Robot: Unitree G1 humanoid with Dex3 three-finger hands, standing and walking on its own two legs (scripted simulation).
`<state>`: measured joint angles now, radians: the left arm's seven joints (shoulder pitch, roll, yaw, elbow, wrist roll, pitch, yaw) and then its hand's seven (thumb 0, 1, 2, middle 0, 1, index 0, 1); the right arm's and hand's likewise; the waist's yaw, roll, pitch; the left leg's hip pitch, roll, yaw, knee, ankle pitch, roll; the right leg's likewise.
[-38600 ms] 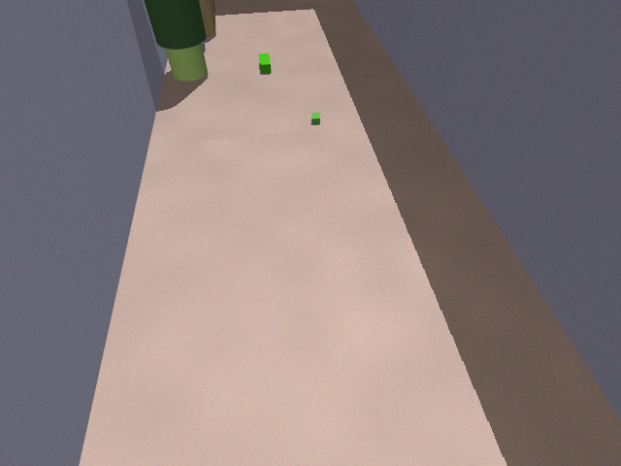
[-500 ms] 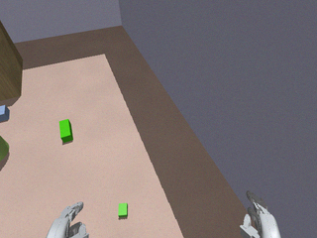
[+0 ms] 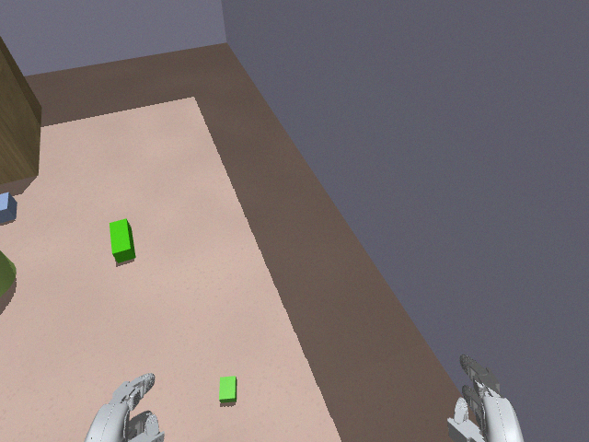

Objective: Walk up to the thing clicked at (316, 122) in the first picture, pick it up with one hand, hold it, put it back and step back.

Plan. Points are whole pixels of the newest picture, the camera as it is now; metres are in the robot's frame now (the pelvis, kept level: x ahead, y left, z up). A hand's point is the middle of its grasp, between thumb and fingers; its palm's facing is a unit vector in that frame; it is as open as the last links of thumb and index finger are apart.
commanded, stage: home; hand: left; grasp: from above
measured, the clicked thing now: (228, 389) +0.42 +0.21 -0.70
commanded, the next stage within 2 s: stand in 0.48 s
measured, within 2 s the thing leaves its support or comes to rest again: neither
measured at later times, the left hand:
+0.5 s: hand (161, 431) +0.17 +0.18 -0.04, palm faces +0.05 -0.98 -0.21, open 7.4 cm
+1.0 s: hand out of the picture +0.07 +0.25 -0.11, palm faces +0.06 -0.94 -0.33, open 7.4 cm
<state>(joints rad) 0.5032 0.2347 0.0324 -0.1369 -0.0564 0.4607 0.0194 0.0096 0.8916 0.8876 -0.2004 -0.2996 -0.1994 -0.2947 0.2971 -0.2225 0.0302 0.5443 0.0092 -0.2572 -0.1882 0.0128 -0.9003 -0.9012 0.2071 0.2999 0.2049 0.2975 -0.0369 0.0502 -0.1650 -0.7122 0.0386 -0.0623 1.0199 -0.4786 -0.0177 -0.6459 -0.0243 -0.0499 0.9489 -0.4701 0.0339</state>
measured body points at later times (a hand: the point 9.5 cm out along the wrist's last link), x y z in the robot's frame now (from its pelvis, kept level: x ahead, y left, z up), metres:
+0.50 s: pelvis +0.01 +0.00 +0.00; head +0.02 +0.01 +0.45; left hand +0.17 +0.23 -0.03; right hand +0.17 -0.25 -0.06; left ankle +0.02 +0.13 -0.68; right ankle +0.00 -0.14 -0.68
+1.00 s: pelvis -0.01 +0.01 +0.04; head +0.00 +0.02 +0.49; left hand +0.06 +0.30 -0.09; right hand +0.09 -0.27 -0.08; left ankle +0.02 +0.13 -0.68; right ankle +0.00 -0.14 -0.68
